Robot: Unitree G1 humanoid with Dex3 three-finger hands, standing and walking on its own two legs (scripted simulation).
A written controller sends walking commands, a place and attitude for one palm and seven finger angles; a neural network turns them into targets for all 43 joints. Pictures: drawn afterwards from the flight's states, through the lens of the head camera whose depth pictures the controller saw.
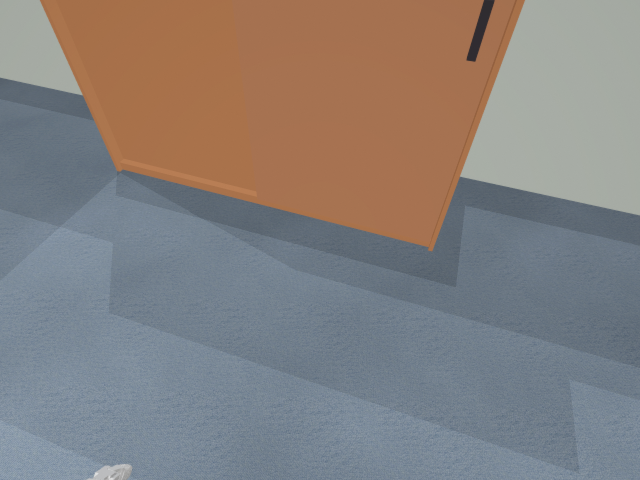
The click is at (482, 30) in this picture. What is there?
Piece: wardrobe's sliding door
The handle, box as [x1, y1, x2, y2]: [467, 0, 494, 61]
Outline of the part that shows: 494,0 484,0 467,55 467,60 475,60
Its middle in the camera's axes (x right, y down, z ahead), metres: +0.41 -0.54 +0.99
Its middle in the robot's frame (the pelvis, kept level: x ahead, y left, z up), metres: +1.14 -0.34 +0.12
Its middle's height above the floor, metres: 0.89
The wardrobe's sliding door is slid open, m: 0.00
